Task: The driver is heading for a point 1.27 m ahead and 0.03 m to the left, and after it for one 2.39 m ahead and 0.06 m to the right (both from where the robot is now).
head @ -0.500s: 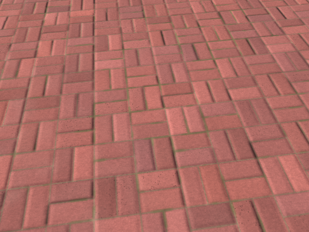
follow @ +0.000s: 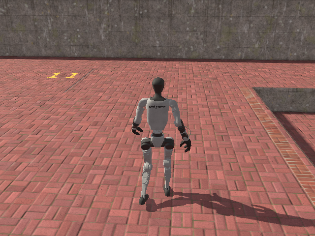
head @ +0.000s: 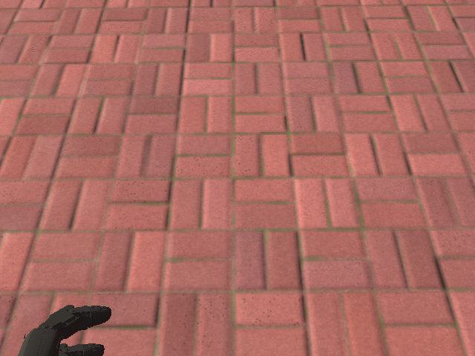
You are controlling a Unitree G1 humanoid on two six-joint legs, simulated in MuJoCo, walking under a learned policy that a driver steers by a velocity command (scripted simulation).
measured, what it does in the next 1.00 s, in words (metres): walks ahead: left foot, then right foot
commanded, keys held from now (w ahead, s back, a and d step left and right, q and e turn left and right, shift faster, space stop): q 0.30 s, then no key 0.08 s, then w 0.04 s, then w+e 0.58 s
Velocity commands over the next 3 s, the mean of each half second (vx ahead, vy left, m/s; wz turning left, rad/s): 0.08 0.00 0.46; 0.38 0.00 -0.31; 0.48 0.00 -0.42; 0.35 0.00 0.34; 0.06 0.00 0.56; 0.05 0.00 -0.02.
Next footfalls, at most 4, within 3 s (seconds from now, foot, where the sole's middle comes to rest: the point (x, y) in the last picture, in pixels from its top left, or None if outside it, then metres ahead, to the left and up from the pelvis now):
0.38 left None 0.09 0.15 -0.76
0.94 right None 0.37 -0.08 -0.76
1.42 left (205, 262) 0.71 0.08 -0.76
1.88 right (278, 200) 0.92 -0.17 -0.76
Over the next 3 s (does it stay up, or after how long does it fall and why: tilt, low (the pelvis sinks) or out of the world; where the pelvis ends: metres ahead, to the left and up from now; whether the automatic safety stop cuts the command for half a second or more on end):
stays up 0.85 -0.04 0.00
